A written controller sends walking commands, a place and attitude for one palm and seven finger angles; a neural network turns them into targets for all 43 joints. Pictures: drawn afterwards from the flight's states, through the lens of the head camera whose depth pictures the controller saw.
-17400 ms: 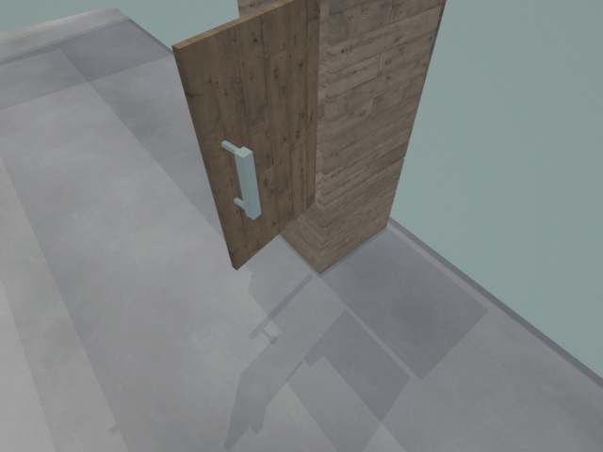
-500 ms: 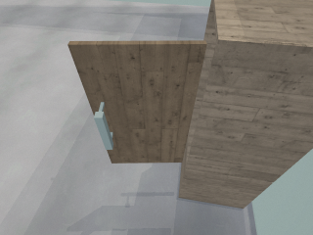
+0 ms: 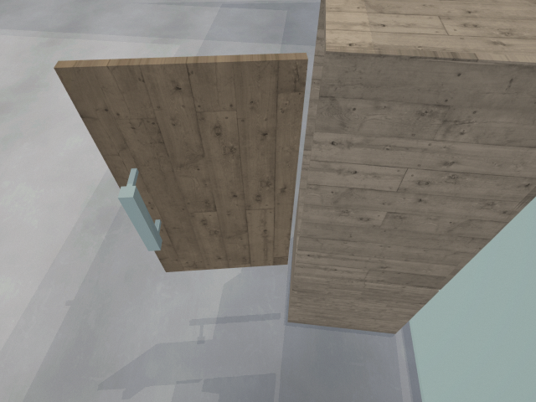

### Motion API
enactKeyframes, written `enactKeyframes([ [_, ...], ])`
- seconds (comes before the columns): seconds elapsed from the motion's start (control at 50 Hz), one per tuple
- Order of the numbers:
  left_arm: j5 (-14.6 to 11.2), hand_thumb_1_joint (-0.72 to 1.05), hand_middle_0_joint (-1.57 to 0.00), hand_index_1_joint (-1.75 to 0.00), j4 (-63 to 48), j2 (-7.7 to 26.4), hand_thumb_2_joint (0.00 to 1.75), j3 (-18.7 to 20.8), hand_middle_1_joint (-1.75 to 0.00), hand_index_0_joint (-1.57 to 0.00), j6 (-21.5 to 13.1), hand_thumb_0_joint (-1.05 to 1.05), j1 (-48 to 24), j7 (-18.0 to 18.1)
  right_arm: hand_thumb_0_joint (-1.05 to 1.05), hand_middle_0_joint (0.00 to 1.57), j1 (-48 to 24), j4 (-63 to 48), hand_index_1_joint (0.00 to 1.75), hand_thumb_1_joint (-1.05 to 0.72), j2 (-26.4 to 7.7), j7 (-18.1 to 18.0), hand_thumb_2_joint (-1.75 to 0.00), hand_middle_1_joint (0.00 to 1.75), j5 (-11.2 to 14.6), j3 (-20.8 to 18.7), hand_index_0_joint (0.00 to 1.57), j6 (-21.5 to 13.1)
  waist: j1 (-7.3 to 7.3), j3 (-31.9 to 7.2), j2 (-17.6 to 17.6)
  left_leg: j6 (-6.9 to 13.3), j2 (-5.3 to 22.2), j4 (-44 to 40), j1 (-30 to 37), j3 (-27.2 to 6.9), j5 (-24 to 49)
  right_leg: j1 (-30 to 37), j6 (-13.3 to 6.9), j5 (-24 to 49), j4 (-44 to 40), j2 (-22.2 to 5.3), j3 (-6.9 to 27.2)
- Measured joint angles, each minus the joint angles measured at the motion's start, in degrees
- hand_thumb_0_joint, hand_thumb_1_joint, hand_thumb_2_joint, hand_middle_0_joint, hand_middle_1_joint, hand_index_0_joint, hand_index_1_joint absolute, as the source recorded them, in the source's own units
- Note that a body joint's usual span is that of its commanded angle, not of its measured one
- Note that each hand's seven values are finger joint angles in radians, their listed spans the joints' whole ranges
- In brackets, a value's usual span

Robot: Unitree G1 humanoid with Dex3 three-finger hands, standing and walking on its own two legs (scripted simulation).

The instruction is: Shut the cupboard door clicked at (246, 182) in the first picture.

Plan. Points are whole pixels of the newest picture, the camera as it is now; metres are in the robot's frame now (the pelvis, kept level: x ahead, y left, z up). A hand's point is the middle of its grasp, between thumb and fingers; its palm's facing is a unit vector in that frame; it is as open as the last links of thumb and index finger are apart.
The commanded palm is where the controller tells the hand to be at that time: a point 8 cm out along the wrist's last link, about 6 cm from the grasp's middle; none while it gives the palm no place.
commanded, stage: come to a stop and stand still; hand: left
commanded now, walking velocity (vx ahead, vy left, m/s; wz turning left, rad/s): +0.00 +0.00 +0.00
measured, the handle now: (144, 211) +0.44 +0.25 -0.03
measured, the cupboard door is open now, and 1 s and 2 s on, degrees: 100 100 100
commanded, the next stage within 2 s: look again from close up in 0.62 s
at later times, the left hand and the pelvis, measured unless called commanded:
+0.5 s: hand out of the picture -0.01 +0.13 -0.17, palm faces +0.03 -0.98 -0.18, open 7.3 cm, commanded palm none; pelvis +0.01 -0.04 +0.01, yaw +1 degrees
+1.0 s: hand out of the picture +0.01 +0.13 -0.17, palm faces +0.04 -0.98 -0.21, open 7.3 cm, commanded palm none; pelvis +0.01 -0.04 +0.01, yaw +1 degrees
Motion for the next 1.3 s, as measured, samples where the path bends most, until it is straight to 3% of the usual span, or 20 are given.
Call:
enactKeyframes([
  [0.38, 0.2, 0.92, -0.20, -0.30, 3.3, -0.9, 0.90, -0.9, -0.30, -0.20, -1.1, 0.00, 4.7, -0.1, 0.00, 0.20, -3.0, 2.4, 0.29, -0.91, -0.5, 0.0, -0.90, 0.30, 0.4, 0.1, 0.19, -0.1, 1.87, -0.4, -1.0, -2.7, 2.0, -3.6, 1.6, -1.5, 1.9, 1.9, -2.6, 1.2, -3.6, 2.1, -1.7],
  [1.3, 0.1, 0.92, -0.20, -0.30, 3.4, 0.2, 0.90, 0.2, -0.30, -0.20, -1.6, 0.01, 3.0, -0.3, 0.00, 0.20, -2.1, 3.8, 0.29, -0.91, 0.6, -0.3, -0.90, 0.30, 0.3, 0.0, 0.19, -0.7, 1.97, -1.0, -1.4, -3.8, 2.6, -5.5, 2.2, -2.4, 3.4, 2.6, -3.7, 2.0, -5.0, 2.7, -2.6],
])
